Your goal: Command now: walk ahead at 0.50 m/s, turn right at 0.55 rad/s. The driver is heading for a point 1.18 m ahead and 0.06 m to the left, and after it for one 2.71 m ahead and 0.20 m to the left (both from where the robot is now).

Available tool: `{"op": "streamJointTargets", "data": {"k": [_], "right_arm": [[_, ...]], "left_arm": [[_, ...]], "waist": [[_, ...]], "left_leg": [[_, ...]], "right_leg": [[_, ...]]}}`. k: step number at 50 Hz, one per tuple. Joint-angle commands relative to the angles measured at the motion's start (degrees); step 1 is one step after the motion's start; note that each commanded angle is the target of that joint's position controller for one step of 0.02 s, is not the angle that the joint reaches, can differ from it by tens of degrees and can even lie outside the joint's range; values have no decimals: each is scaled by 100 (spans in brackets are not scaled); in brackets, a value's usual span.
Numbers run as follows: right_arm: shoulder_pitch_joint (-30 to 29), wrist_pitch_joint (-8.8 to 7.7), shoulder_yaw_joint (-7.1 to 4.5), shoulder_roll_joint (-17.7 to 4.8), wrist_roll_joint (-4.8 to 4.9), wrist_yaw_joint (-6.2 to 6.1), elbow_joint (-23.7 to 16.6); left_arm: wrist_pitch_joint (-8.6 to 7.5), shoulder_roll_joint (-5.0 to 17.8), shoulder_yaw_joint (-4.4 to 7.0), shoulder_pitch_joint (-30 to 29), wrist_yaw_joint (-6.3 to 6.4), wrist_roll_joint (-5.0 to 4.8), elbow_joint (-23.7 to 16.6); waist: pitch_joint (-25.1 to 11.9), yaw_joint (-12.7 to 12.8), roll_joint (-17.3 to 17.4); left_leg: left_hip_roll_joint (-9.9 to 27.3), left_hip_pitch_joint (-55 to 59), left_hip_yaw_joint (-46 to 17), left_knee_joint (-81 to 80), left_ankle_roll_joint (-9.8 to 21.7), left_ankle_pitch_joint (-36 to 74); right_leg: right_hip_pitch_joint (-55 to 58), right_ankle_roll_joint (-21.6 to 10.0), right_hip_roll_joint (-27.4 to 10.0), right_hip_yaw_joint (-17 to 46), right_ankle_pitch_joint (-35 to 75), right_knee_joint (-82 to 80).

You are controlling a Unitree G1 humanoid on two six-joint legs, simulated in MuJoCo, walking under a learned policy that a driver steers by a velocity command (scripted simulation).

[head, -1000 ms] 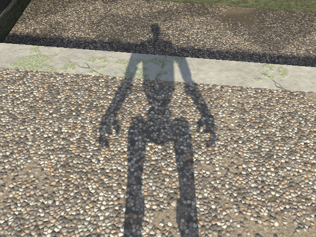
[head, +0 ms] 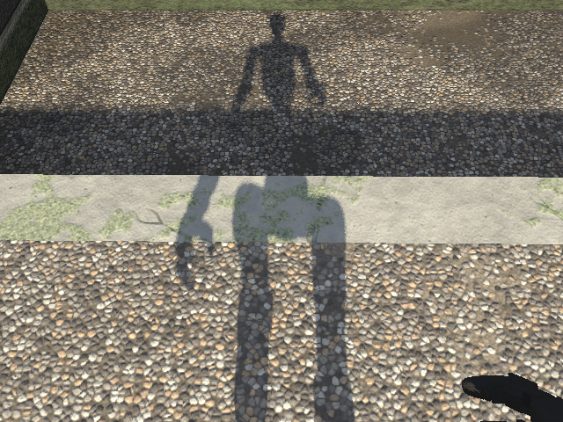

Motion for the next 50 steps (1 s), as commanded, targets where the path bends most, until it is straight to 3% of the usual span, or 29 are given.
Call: {"op": "streamJointTargets", "data": {"k": [1, 2, 3, 4, 5, 6, 8, 12, 17, 21, 23, 24, 25, 26, 27, 28, 29, 30, 32, 35, 37, 39, 43, 46, 48, 50], "right_arm": [[2043, -196, -440, -1352, -113, -233, 62], [2216, -114, -563, -1817, -220, -278, 30], [1997, -28, -567, -1511, -119, -240, 52], [1653, -17, -446, -946, -73, -212, -35], [1427, -33, -374, -656, -63, -183, -22], [1400, -56, -348, -574, -68, -184, 17], [1579, -150, -347, -565, -10, -163, 183], [1902, -311, -392, -623, 55, -75, 425], [2182, -273, -394, -626, 85, -35, 705], [2633, -179, -449, -862, 100, -39, 992], [2658, -117, -488, -992, 81, -59, 1078], [2619, -89, -494, -1013, 105, -65, 1113], [2655, -82, -455, -888, 143, -60, 1123], [2558, -103, -363, -580, 173, -46, 874], [3182, -69, -258, 20, 275, -65, 739], [2858, 30, -444, -675, 137, -128, 889], [2510, 37, -478, -643, 138, -91, 825], [2405, 49, -464, -493, 152, -63, 848], [2472, 190, -491, -394, 31, 6, 943], [2162, 305, -500, -196, 5, 129, 807], [1785, 342, -486, -116, -22, 174, 667], [1405, 358, -462, -83, -27, 216, 504], [641, 353, -338, 48, -50, 253, 171], [414, 358, -332, -16, -44, 251, 7], [557, 369, -390, -146, -71, 212, -37], [1477, 334, -500, -286, -80, 117, 172]], "left_arm": [[-167, 709, 141, -384, -62, -103, -547], [-157, 141, 22, 173, -52, -279, -736], [-70, 632, 71, 245, 4, -78, -639], [-18, 732, 107, -117, -17, 2, -581], [-3, 634, 93, -412, -75, 16, -621], [40, 570, 98, -542, -132, 55, -651], [167, 465, 82, -572, -236, 135, -689], [220, 299, 16, -1037, -326, 150, -883], [144, 135, -149, -2150, -387, 156, -1231], [57, 162, -228, -2692, -352, 131, -1397], [-11, 266, -202, -2463, -276, 127, -1345], [-68, 336, -159, -1964, -223, 153, -1179], [-149, 537, -70, -1122, -148, 237, -878], [-200, 1016, 57, -120, -51, 364, -745], [-137, 1565, 181, -35, 6, 324, -753], [-77, 1176, 141, -274, 10, 122, -777], [-104, 725, 6, -782, -2, 90, -808], [-154, 422, -66, -1069, -29, 77, -805], [-243, 185, -123, -1215, 1, 52, -742], [-380, 259, -70, -969, 8, 0, -574], [-385, 244, -49, -726, 20, -19, -436], [-370, 177, -60, -610, 32, 7, -336], [-326, 304, -37, -392, 93, -7, -202], [-204, 436, -37, -137, 95, 17, -105], [-148, 645, 2, -146, 118, 24, -85], [-66, 921, 81, -237, 138, 20, -102]], "waist": [[-1500, -1299, 178], [-2088, -1031, 1432], [-1833, -850, 1042], [-1058, -812, 327], [-596, -768, 76], [-407, -708, 273], [-286, -616, 558], [-216, -582, 468], [61, -747, 439], [111, -867, 482], [41, -711, 489], [-175, -444, 377], [-702, -120, 114], [-1517, 267, -570], [-2046, -55, -1705], [-1548, 6, -812], [-696, -233, -639], [-329, -394, -627], [-91, -642, -766], [-77, -745, -586], [28, -706, -570], [149, -672, -551], [342, -504, -445], [321, -425, -520], [128, -539, -603], [-380, -939, -616]], "left_leg": [[1012, 3385, -1031, -612, 514, -1131], [2547, 4716, -3442, -1021, 1106, -1561], [2575, 4267, -4148, -1162, 1289, -2046], [2271, 3526, -3241, -1247, 1165, -1995], [1947, 2922, -2375, -1394, 1041, -1323], [1702, 2591, -1773, -1515, 904, -775], [1435, 2250, -1080, -1641, 838, 175], [1432, 2283, -517, -1899, 1042, 959], [1144, 2170, 195, -2094, 987, 1137], [1276, 2410, -40, -1828, 1006, 1656], [1362, 2601, -175, -1399, 960, 2224], [1236, 2573, -83, -777, 879, 2734], [928, 2178, 132, 272, 767, 2587], [582, 1126, 359, 1911, 634, 716], [-259, -595, 480, 3553, 484, -2640], [0, -942, -79, 4019, 553, -2374], [230, -1011, -165, 3925, 586, -1836], [383, -824, -119, 3685, 549, -1471], [488, -463, -59, 3510, 432, -1171], [490, -720, 9, 3532, 341, -755], [552, -1124, 54, 3446, 294, -411], [555, -1353, 109, 3064, 241, -17], [439, -901, 512, 1592, 357, 633], [194, -490, 904, 1146, 577, 246], [-116, -22, 1088, 1022, 792, -444], [-513, 1030, 1149, 764, 1057, -879]], "right_leg": [[-1353, -90, -709, 288, 3149, 2614], [-3116, 93, 132, -499, -630, 4116], [-3701, 38, -313, -623, -751, 4792], [-3758, 54, -584, -637, -182, 4910], [-3662, 109, -757, -708, 204, 4720], [-3554, 156, -894, -765, 351, 4552], [-3372, 231, -955, -841, 478, 4436], [-3745, 303, -919, -765, 927, 4065], [-3538, 397, -944, -1195, 1808, 2256], [-2921, 287, -925, -1636, 1602, 1296], [-2475, 173, -796, -1641, 1284, 957], [-1778, 92, -666, -1668, 1340, 564], [-531, -36, -734, -1557, 1482, 348], [895, -301, -2127, -138, 794, 176], [1899, -834, -3549, 2089, 652, -437], [1213, -848, -3315, 2014, 153, -613], [476, -678, -2971, 1130, 298, -787], [-93, -508, -2679, 464, 840, -1017], [-645, -258, -2309, -405, 1595, -1232], [-606, -333, -2284, -1003, 2574, -1337], [-500, -349, -2282, -1350, 2777, -1391], [-476, -347, -2210, -1667, 2918, -1373], [-488, -298, -2164, -2263, 3310, -1177], [-171, -209, -2263, -2535, 4318, -696], [106, -135, -2332, -2671, 5720, -43], [63, -59, -2351, -2756, 6341, 1513]]}}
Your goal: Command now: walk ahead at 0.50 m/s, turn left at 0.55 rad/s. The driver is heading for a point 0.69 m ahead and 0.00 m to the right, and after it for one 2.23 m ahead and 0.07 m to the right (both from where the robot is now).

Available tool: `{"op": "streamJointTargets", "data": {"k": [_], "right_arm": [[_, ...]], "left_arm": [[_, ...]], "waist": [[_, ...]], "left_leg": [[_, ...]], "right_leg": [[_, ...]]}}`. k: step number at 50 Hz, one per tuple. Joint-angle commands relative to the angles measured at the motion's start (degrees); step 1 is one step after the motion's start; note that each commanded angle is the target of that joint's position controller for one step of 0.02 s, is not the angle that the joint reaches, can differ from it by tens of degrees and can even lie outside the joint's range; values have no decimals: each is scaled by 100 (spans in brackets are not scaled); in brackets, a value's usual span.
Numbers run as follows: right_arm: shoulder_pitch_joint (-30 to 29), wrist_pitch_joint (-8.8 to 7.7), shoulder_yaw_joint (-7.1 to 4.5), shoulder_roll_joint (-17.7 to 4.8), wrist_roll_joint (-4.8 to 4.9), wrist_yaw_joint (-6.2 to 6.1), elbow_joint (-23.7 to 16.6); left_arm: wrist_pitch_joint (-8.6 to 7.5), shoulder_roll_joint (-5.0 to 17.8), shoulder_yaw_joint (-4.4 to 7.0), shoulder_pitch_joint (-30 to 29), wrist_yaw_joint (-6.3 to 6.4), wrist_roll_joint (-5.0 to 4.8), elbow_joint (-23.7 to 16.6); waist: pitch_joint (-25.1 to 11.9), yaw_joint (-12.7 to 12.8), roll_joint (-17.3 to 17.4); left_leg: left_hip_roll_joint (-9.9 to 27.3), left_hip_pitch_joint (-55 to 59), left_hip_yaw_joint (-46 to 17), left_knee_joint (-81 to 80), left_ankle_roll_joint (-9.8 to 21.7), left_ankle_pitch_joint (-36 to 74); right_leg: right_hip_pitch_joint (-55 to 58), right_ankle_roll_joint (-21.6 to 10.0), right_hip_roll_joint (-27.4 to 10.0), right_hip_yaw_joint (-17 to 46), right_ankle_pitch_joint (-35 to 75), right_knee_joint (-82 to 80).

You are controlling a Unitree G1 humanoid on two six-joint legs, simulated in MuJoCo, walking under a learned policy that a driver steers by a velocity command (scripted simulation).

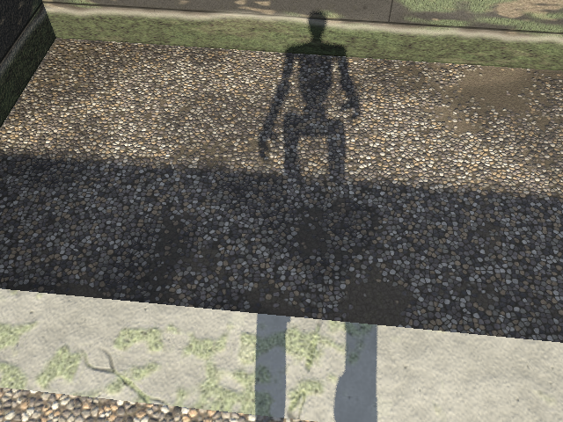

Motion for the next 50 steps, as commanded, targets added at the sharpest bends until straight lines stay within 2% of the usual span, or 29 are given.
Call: {"op": "streamJointTargets", "data": {"k": [1, 2, 3, 4, 5, 6, 7, 8, 10, 13, 16, 19, 23, 27, 28, 29, 30, 31, 32, 33, 34, 35, 36, 37, 38, 40, 43, 47, 50], "right_arm": [[1796, -112, -310, -715, -18, -198, 116], [2133, -106, -471, -1336, -1, -342, 128], [2006, -32, -567, -1842, 190, -352, -61], [1991, 46, -548, -1629, 276, -394, -87], [1758, 59, -462, -1344, 234, -456, -26], [1571, 25, -368, -1038, 201, -476, -1], [1374, -32, -311, -856, 195, -496, -39], [1187, -96, -277, -758, 176, -486, -126], [1293, -213, -294, -838, 185, -452, -178], [1556, -224, -301, -911, 204, -457, -252], [2031, -236, -231, -765, 215, -390, -155], [2397, -292, -215, -838, 224, -406, -77], [2637, -280, -178, -873, 120, -466, -13], [2666, -193, -160, -901, 97, -555, 54], [2519, -168, -147, -856, 100, -570, 25], [2414, -172, -124, -799, 117, -598, 19], [2341, -165, -149, -944, 158, -655, -8], [2069, -171, -176, -1057, 226, -673, -55], [1625, -233, -204, -1161, 370, -645, -208], [1740, -271, -61, -444, 252, -600, -457], [2319, -147, -167, -937, 184, -581, -541], [1844, -71, -177, -1131, 163, -617, -605], [1327, -32, -182, -1120, 206, -659, -720], [1233, 45, -166, -1009, 150, -689, -728], [1324, 189, -144, -884, 144, -673, -721], [1342, 404, -117, -745, 112, -627, -685], [1210, 538, -156, -796, 111, -642, -606], [548, 674, -190, -851, 160, -664, -716], [218, 651, -198, -901, 181, -639, -750]], "left_arm": [[53, 1258, 279, -141, 50, -25, -340], [53, 776, 172, -73, 71, 7, -601], [53, 642, 145, -48, 20, -38, -1083], [31, 916, 189, -652, 38, 28, -1180], [-31, 802, 153, -882, 47, -33, -1287], [-48, 769, 152, -820, 83, 15, -1238], [34, 723, 154, -721, 90, 83, -1231], [159, 643, 133, -512, 48, 126, -1179], [347, 610, 142, -527, -11, 157, -1247], [442, 514, 109, -842, -16, 126, -1382], [431, 448, 53, -1379, -1, 94, -1525], [455, 532, 60, -1786, 50, 23, -1723], [372, 476, 51, -1984, -7, 22, -1826], [295, 406, 66, -2032, -105, 57, -1949], [270, 340, 49, -1958, -111, 50, -1939], [243, 349, 53, -1713, -141, 29, -1864], [197, 342, 73, -1313, -130, 6, -1752], [158, 383, 99, -448, -121, -7, -1520], [103, 637, 198, 437, -93, -4, -1332], [77, 1163, 254, 530, -51, -92, -1391], [189, 1575, 407, 469, -86, -365, -1368], [298, 1263, 380, -57, -58, -339, -1541], [373, 970, 279, -395, -8, -233, -1574], [392, 770, 193, -601, 14, -134, -1594], [401, 794, 185, -709, 43, -142, -1604], [324, 809, 148, -786, -3, -116, -1579], [311, 1073, 216, -726, -71, -147, -1588], [526, 1141, 260, -679, -43, -213, -1754], [635, 1159, 307, -623, -6, -215, -1864]], "waist": [[-980, -1082, -274], [-1553, -1059, 597], [-2330, -861, 1330], [-1861, -1052, 96], [-1099, -882, 87], [-568, -567, -218], [-440, -326, -200], [-459, -139, -63], [-553, -64, -24], [-524, -162, 18], [-338, -459, 190], [-146, -646, 267], [3, -761, 133], [89, -752, 82], [95, -698, 84], [-87, -609, 151], [-386, -485, 325], [-792, -34, 395], [-1136, 565, 121], [-1528, 170, -1054], [-2506, -10, -1288], [-1884, 5, -865], [-1029, -46, -517], [-760, -308, -72], [-615, -493, -157], [-715, -633, -314], [-874, -626, -446], [-733, -365, -506], [-581, -179, -652]], "left_leg": [[-557, 2432, -3, -677, 454, -33], [848, 3803, -1779, -767, 818, 786], [2135, 4837, -4853, -1676, 1854, 1609], [2019, 4484, -4312, -1935, 1747, 1445], [1857, 3764, -3640, -1949, 1640, 1382], [1497, 2936, -3085, -1986, 1319, 1691], [1159, 2349, -2708, -2037, 1097, 1830], [904, 1969, -2381, -2113, 958, 1828], [620, 1737, -2167, -2116, 924, 2057], [493, 1746, -2167, -2207, 894, 1714], [533, 2072, -2123, -2327, 666, 1419], [861, 2739, -2265, -2379, 567, 1492], [1088, 3325, -1906, -2138, 509, 2283], [1224, 3390, -1500, -1716, 426, 2974], [1099, 3211, -1244, -1412, 346, 3503], [975, 2962, -979, -1022, 211, 4427], [864, 2764, -895, -459, 69, 5368], [678, 2386, -780, 507, -69, 5372], [274, 1430, -485, 2118, -326, 3870], [-629, -94, -94, 4292, -636, -2207], [-709, -713, -1125, 5084, -660, -2391], [-362, -1169, -1281, 5018, -688, -1882], [-291, -1333, -1106, 4973, -769, -1591], [-158, -1147, -1093, 4620, -833, -1399], [-28, -742, -1090, 4156, -880, -1222], [-75, -174, -1057, 3474, -955, -913], [-118, -230, -1044, 3002, -976, -622], [-42, -688, -1213, 2464, -1057, -339], [-22, -952, -1358, 2018, -1105, -325]], "right_leg": [[-903, -384, -1252, 281, 5892, 2709], [-2327, -162, -805, 310, 2350, 4639], [-4117, 236, 340, 1243, -613, 6256], [-4632, 241, -46, 1969, -34, 6219], [-4785, 195, -207, 1904, 278, 6095], [-4568, 174, -371, 1913, 445, 5630], [-4221, 203, -492, 1983, 499, 5285], [-3870, 267, -544, 2009, 594, 5005], [-3741, 359, -499, 1883, 840, 4662], [-3992, 452, -486, 1818, 1370, 4063], [-4248, 325, -521, 1771, 1952, 3184], [-4732, 125, -480, 1907, 2196, 2685], [-4979, -148, -190, 2058, 2020, 2365], [-4844, -552, 60, 1789, 1748, 2046], [-4523, -614, 121, 1632, 1635, 1760], [-3850, -702, 370, 1348, 1570, 1510], [-3071, -777, 635, 1184, 1467, 1413], [-1987, -869, 751, 1275, 1776, 1027], [-657, -1154, 370, 1938, 2990, 354], [457, -1586, -1442, 4211, 6073, 488], [1044, -2371, -1963, 5628, 5549, 199], [440, -2290, -1746, 5300, 4275, -66], [-397, -2113, -1561, 4803, 4310, -191], [-1069, -1822, -1279, 4478, 4404, -222], [-1725, -1575, -1052, 4081, 4800, -263], [-2224, -1272, -655, 3699, 4824, -391], [-2025, -938, -484, 3693, 4751, -411], [-1754, -553, -396, 4249, 2382, -729], [-1493, -568, -401, 4723, 895, -955]]}}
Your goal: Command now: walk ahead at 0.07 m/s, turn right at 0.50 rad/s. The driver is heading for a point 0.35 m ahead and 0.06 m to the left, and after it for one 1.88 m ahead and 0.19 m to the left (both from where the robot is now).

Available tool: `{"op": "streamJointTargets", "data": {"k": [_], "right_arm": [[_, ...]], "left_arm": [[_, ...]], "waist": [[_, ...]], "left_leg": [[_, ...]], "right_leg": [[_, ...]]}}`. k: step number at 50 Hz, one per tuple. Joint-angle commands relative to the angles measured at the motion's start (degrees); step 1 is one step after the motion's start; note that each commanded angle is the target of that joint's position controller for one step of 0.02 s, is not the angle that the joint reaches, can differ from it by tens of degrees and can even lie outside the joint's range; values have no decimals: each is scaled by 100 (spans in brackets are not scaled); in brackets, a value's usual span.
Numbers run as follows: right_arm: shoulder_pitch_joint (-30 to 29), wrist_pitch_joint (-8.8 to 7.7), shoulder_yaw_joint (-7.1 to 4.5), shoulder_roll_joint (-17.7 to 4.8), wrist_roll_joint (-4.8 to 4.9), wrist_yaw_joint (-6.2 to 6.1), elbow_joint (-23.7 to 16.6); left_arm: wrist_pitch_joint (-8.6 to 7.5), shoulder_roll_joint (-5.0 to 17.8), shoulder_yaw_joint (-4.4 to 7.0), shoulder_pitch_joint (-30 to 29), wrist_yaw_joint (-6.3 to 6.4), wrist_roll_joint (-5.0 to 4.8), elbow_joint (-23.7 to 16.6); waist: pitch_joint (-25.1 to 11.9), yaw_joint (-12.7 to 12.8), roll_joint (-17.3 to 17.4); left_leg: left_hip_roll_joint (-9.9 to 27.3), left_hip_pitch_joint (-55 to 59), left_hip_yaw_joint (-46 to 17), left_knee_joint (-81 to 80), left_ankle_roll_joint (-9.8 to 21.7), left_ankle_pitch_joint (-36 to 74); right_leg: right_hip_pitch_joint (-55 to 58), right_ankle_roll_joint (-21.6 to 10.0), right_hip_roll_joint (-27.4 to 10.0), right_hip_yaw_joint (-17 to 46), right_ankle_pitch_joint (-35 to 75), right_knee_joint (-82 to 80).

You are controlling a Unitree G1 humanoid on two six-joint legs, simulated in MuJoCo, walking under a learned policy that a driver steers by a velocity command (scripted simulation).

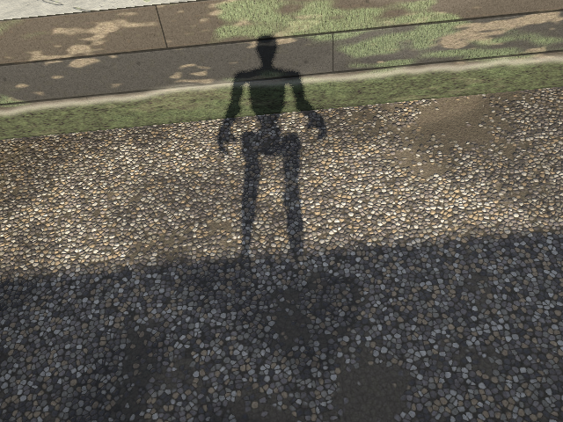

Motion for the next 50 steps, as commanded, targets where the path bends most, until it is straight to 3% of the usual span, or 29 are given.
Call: {"op": "streamJointTargets", "data": {"k": [1, 5, 9, 11, 13, 14, 15, 16, 18, 21, 24, 27, 30, 32, 33, 34, 35, 36, 37, 38, 40, 42, 45, 46, 47, 48, 49, 50], "right_arm": [[-1, -59, -126, -473, 22, 10, -265], [-53, -170, -81, -476, 82, 107, -185], [229, -267, 67, -209, 107, 170, 33], [362, -322, 103, -187, 152, 206, 104], [471, -435, 145, -167, 80, 203, 105], [502, -505, 147, -284, 35, 200, 66], [294, -560, 70, -714, 38, 223, -44], [234, -601, 28, -845, 124, 272, -32], [304, -639, 23, -770, 145, 316, -95], [486, -566, -49, -786, 160, 245, -185], [730, -471, -123, -810, 111, 235, -241], [651, -382, -200, -842, 82, 261, -305], [356, -331, -258, -879, 105, 306, -394], [81, -317, -300, -940, 181, 299, -467], [119, -341, -297, -873, 230, 284, -495], [-36, -352, -214, -586, 311, 282, -677], [-49, -320, -200, -559, 253, 265, -709], [-30, -308, -246, -724, 100, 226, -611], [-35, -317, -237, -646, 85, 217, -554], [42, -312, -208, -561, 68, 228, -506], [210, -328, -176, -546, 64, 264, -373], [69, -301, -100, -441, 68, 268, -392], [-333, -281, 30, -298, 64, 282, -541], [-389, -290, 91, -187, 85, 259, -578], [-269, -319, 138, -90, 85, 235, -563], [-60, -358, 180, -3, 52, 206, -515], [108, -421, 207, -17, -41, 183, -508], [454, -494, 204, -111, -125, 150, -488]], "left_arm": [[35, 950, 295, 47, 59, 2, -491], [97, 805, 251, -65, 100, 58, -597], [72, 483, 71, -233, 13, 161, -573], [81, 506, 39, -202, 17, 150, -491], [53, 717, 93, -211, 47, 64, -416], [15, 767, 116, -207, 83, 40, -403], [-20, 679, 99, -330, 54, 16, -504], [-14, 647, 94, -660, 44, 78, -617], [-2, 658, 93, -865, 60, 126, -646], [-44, 579, 74, -919, 78, 79, -679], [-40, 578, 72, -1130, 104, 28, -756], [-21, 603, 60, -1179, 112, -13, -771], [-5, 616, 53, -1084, 94, -18, -739], [-11, 557, 42, -779, 108, 43, -642], [-31, 668, 64, -729, 142, 112, -649], [-62, 1086, 135, -648, 131, 225, -704], [-82, 1233, 158, -496, 72, 290, -671], [-124, 1075, 136, -441, 66, 289, -630], [-169, 783, 39, -623, 60, 279, -655], [-216, 661, -9, -774, 53, 266, -664], [-264, 699, -2, -817, 1, 246, -647], [-281, 698, 2, -576, -60, 196, -536], [-225, 775, 45, -392, -97, 120, -458], [-177, 633, 19, -438, -112, 58, -514], [-132, 676, 38, -432, -111, 30, -504], [-91, 702, 60, -420, -96, -2, -489], [-55, 649, 64, -436, -68, -35, -500], [-86, 495, 40, -558, -33, -94, -576]], "waist": [[-421, -22, -772], [-469, 32, -945], [-599, 89, -1083], [-529, 110, -1118], [-405, -67, -744], [-483, -60, -590], [-473, 47, 80], [-348, 33, 648], [-281, -54, 749], [-561, -211, 891], [-745, -394, 706], [-828, -380, 632], [-843, -309, 687], [-791, -107, 629], [-803, -138, 385], [-940, -24, -803], [-822, 95, -1486], [-587, 51, -1048], [-422, -104, -716], [-364, -230, -681], [-468, -274, -945], [-484, -172, -976], [-324, -51, -1076], [-341, -25, -1037], [-372, -92, -1015], [-364, -204, -928], [-375, -286, -825], [-517, -443, -508]], "left_leg": [[-13, -382, -23, -318, -55, 44], [-27, -59, -31, -831, 3, -339], [-85, 1566, 284, -2125, 248, -888], [-150, 2016, 359, -2750, 414, -855], [-154, 2575, 267, -3862, 581, -3], [77, 2828, -108, -3973, 626, 138], [546, 2674, -814, -3979, 745, 349], [783, 2201, -1280, -4306, 912, 497], [943, 2233, -1688, -4362, 1062, 838], [876, 2829, -1800, -3884, 1215, 2120], [897, 3314, -2078, -3651, 1391, 3076], [756, 3365, -2160, -3592, 1366, 3224], [530, 2997, -2262, -3709, 1225, 2458], [276, 2363, -2280, -3757, 976, 1171], [64, 1766, -2186, -3663, 791, 86], [-455, 861, -1514, -3034, 590, -1419], [-1046, 402, -561, -2043, 549, -1953], [-818, 401, -567, -1355, 500, -1721], [-697, 414, -602, -1105, 461, -1419], [-621, 506, -578, -1058, 400, -1126], [-615, 722, -284, -1047, 248, -777], [-569, 953, -32, -1344, 186, -758], [-370, 1318, 489, -2124, 201, -873], [-342, 1472, 638, -2502, 163, -671], [-354, 1852, 794, -2920, 190, -395], [-376, 2348, 909, -3371, 243, -108], [-240, 2868, 690, -3435, 348, -100], [199, 3549, 308, -3248, 451, -110]], "right_leg": [[878, 11, -1475, 2104, -1467, -1096], [1054, -185, -1475, 2107, -1615, -1113], [377, -312, -1374, 1559, -1321, -1130], [289, -348, -1452, 1622, -1455, -1152], [123, -151, -1424, 1573, -1277, -1026], [103, 19, -1347, 1495, -1181, -873], [58, 222, -968, 961, -1105, -511], [101, 363, -528, 220, -1111, -146], [-14, 491, -441, -169, -1122, 201], [-381, 557, -412, -461, -1388, 748], [-858, 619, -380, -513, -1981, 1412], [-813, 659, -407, -502, -1945, 1431], [-236, 613, -360, -558, -1720, 847], [619, 540, -435, -592, -1043, -119], [1238, 451, -848, -265, -856, -358], [1769, 93, -1865, 902, -1252, -771], [1690, -290, -2639, 1756, -1532, -1226], [1305, -482, -2707, 1824, -1641, -1186], [1052, -450, -2509, 1544, -1776, -1170], [910, -335, -2269, 1249, -1834, -1185], [943, -246, -1901, 737, -957, -970], [898, -226, -1810, 540, -642, -847], [687, -300, -1688, 716, -1044, -753], [689, -319, -1619, 794, -948, -677], [556, -313, -1575, 852, -953, -592], [310, -267, -1507, 880, -1010, -501], [-60, -178, -1429, 945, -1020, -310], [-642, -72, -1261, 837, -1277, 109]]}}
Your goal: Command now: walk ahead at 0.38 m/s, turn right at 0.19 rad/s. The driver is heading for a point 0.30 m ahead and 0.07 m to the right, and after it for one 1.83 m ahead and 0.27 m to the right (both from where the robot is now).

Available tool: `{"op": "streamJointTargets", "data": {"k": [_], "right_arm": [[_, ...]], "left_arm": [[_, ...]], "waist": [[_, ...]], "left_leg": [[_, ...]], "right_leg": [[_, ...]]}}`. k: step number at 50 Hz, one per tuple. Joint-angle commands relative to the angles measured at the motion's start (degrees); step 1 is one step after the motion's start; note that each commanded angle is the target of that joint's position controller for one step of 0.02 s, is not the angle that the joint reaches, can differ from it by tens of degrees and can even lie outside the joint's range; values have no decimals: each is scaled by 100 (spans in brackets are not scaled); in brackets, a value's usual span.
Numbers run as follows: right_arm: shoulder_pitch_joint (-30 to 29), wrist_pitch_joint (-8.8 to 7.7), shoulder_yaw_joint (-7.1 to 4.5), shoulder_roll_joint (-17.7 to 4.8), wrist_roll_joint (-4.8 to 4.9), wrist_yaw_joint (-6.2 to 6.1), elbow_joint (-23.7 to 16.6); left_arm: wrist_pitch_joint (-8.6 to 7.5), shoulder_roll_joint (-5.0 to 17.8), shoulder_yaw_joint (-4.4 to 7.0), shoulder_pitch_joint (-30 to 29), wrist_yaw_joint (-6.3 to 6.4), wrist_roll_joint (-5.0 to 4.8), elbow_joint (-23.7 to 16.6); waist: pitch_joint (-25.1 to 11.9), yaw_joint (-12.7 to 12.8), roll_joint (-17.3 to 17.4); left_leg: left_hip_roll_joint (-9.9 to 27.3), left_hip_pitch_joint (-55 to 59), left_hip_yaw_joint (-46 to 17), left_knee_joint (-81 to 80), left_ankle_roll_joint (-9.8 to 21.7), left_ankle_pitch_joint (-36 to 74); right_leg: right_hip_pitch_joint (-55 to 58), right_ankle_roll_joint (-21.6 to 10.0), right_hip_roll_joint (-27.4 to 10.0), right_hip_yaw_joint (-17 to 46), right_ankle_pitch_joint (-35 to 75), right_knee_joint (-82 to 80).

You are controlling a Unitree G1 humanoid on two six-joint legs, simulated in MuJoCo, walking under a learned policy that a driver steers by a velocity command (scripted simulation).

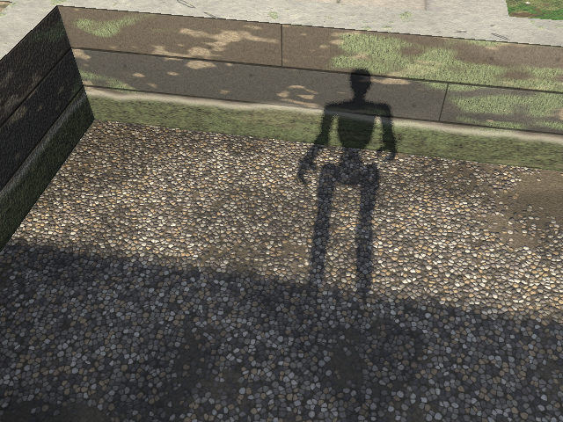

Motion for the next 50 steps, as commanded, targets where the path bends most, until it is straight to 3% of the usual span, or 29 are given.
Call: {"op": "streamJointTargets", "data": {"k": [1, 2, 5, 7, 11, 12, 13, 14, 15, 16, 18, 20, 22, 23, 26, 28, 29, 30, 31, 32, 33, 35, 37, 40, 43, 44, 46, 49, 50], "right_arm": [[354, -210, -186, -858, -50, -60, -339], [481, -207, -221, -952, 2, -38, -367], [722, -310, -164, -733, -37, -77, -312], [551, -479, -129, -633, -93, -92, -316], [27, -534, -129, -604, -22, -27, -350], [-106, -453, -24, -378, 4, -42, -352], [-247, -346, -17, -425, -65, -43, -384], [-150, -276, -33, -428, -76, -65, -462], [-153, -191, 30, -234, -124, -67, -782], [-399, -127, -79, -470, -187, -90, -840], [-269, -179, -148, -618, -98, -120, -749], [-138, -103, -100, -474, -106, -154, -832], [-88, 19, -49, -378, -212, -167, -810], [-46, 79, -33, -321, -178, -151, -755], [-349, 107, 33, -202, -78, -97, -804], [-195, 44, 102, 29, -111, 1, -754], [-8, -1, 128, 113, -163, 12, -703], [376, -54, 120, 33, -254, -10, -705], [335, -111, -44, -568, -211, 24, -733], [431, -145, -116, -752, -158, 16, -732], [282, -205, -93, -721, -127, -2, -763], [-147, -289, 8, -450, -68, -3, -840], [-405, -366, 71, -295, -27, 65, -905], [-443, -337, 92, -263, 55, 162, -920], [-159, -265, 62, -392, 41, 215, -863], [31, -230, 146, -145, 8, 259, -948], [-31, -230, 172, -72, -50, 264, -954], [279, -276, 154, -108, -39, 248, -748], [411, -297, 209, -20, -44, 228, -674]], "left_arm": [[-113, 332, 97, -862, 49, -107, -776], [-125, 425, 102, -1086, 69, -46, -907], [-83, 611, 193, -1231, 17, 93, -1070], [-31, 484, 188, -809, -20, 149, -960], [130, 399, 153, -908, -24, 143, -983], [127, 145, 52, -765, -30, 260, -950], [119, 153, 46, -404, -5, 314, -828], [93, 381, 88, -18, 24, 377, -745], [100, 1012, 271, -30, 39, 200, -731], [121, 1096, 309, -84, 29, 105, -765], [87, 855, 250, -620, 126, 118, -989], [-11, 782, 190, -1109, 193, 100, -1009], [-84, 670, 128, -1453, 142, 163, -1088], [-141, 685, 151, -1616, 93, 134, -1104], [-101, 788, 209, -1540, 19, 107, -1081], [66, 840, 229, -1691, 64, 1, -1104], [122, 783, 220, -1684, 89, -52, -1107], [112, 589, 175, -1654, 113, -118, -1157], [80, 468, 146, -1922, 106, -207, -1386], [30, 804, 233, -2175, 121, -43, -1416], [6, 867, 284, -2215, 120, 9, -1367], [-5, 712, 238, -2064, 67, 20, -1264], [34, 485, 159, -1853, 10, 60, -1105], [97, 274, 37, -1882, 4, 118, -1031], [125, 257, -40, -1674, -9, 295, -913], [99, 514, 23, -1962, -15, 148, -930], [97, 731, 39, -2072, -40, 36, -1040], [82, 749, 12, -1782, 16, 40, -981], [81, 611, -55, -1685, 48, 127, -943]], "waist": [[-147, -573, 701], [-53, -783, 1063], [303, -745, 769], [84, -434, 716], [-95, -143, 922], [-137, -120, 905], [-405, 142, 710], [-773, 173, 129], [-939, 208, -1303], [-609, 383, -1631], [-435, 104, -924], [-381, -348, -950], [-482, -460, -815], [-637, -564, -759], [-592, -346, -779], [-448, -475, -505], [-400, -522, -270], [-546, -647, 271], [-351, -792, 1619], [119, -940, 1355], [232, -766, 883], [90, -436, 533], [-120, -287, 688], [-132, -174, 559], [-153, -212, 255], [-130, -410, -418], [57, -300, -1246], [-134, -276, -987], [-82, -247, -943]], "left_leg": [[733, 1249, -710, -394, 269, -423], [1218, 1098, -1394, -976, 503, -927], [1810, 1045, -1828, -1024, 1004, 187], [1705, 630, -1066, -671, 999, 2438], [1226, -125, -86, -377, 608, 3060], [1024, -89, 88, -93, 460, 3532], [895, -39, 281, 472, 296, 3644], [561, -491, 551, 1363, 60, 2839], [-177, -1490, 781, 2138, -263, 504], [-368, -2322, 449, 3047, -425, -1783], [-163, -2436, 29, 3855, -656, -1501], [-9, -1749, -119, 3394, -626, -903], [-50, -1310, -36, 2751, -594, -728], [-76, -951, 28, 2269, -521, -618], [-149, -347, 97, 1262, -297, -505], [-165, 514, 226, 384, -82, 20], [-24, 1165, 167, 126, 43, -47], [668, 2101, -510, 4, 296, -359], [1346, 1779, -1689, -737, 505, -1000], [1830, 1346, -2392, -1212, 626, -661], [1898, 1048, -2350, -1243, 773, -515], [1658, 595, -1710, -1223, 746, -189], [1303, 8, -1077, -1156, 609, 242], [1050, -354, -576, -962, 481, -193], [823, -361, -375, -387, 421, -320], [478, -551, 69, -300, 249, -835], [210, -492, 673, 380, 71, -789], [111, -175, 545, 365, 109, -784], [154, 27, 381, 173, 152, -747]], "right_leg": [[-1514, -280, -84, 660, -426, -44], [-1724, -150, 111, 181, -420, 651], [-2438, -45, -88, 99, -918, 1736], [-1788, 56, -181, 50, -779, 1993], [-307, 13, -9, -379, -3, 885], [6, -62, 54, -430, 480, 581], [499, -153, 128, -376, 708, 166], [1329, -395, -172, 184, 1808, 206], [1565, -1096, -1017, 1608, 2913, -45], [1410, -1509, -1596, 2538, 3335, -422], [714, -1603, -1512, 2214, 3799, -332], [-229, -1254, -1107, 1874, 3128, -577], [-452, -1031, -846, 1722, 2855, -611], [-457, -904, -758, 1681, 2279, -591], [-509, -804, -677, 2139, 554, -864], [-979, -655, -623, 2412, -557, -987], [-1455, -483, -519, 2374, -950, -848], [-2251, -275, -309, 2084, -1448, -135], [-2766, -54, 386, 989, -1135, 674], [-3000, 71, 419, 923, -1055, 1143], [-2829, 181, 228, 867, -802, 1408], [-2118, 271, -12, 602, -297, 1453], [-1090, 304, -17, 311, -17, 1439], [-204, 272, 11, -5, 323, 662], [362, 68, -14, 41, 225, 264], [211, -73, -115, 504, -13, 124], [-103, -289, -542, 1294, -502, -600], [-4, -421, -863, 1605, -164, -801], [-80, -401, -822, 1427, 312, -783]]}}
Velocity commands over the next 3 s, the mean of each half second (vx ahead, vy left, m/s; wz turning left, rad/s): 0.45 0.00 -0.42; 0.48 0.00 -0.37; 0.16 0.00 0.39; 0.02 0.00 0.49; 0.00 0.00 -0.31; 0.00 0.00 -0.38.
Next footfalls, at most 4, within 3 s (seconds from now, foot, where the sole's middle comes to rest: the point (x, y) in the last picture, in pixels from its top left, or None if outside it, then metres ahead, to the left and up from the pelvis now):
0.26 right None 0.09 -0.09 -0.77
0.58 left None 0.12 0.09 -0.77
0.84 right None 0.09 -0.14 -0.77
1.88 left None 0.09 0.08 -0.77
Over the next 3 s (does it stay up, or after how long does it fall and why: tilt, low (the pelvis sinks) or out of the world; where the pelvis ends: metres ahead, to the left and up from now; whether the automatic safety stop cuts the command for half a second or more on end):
stays up -0.07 0.01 0.00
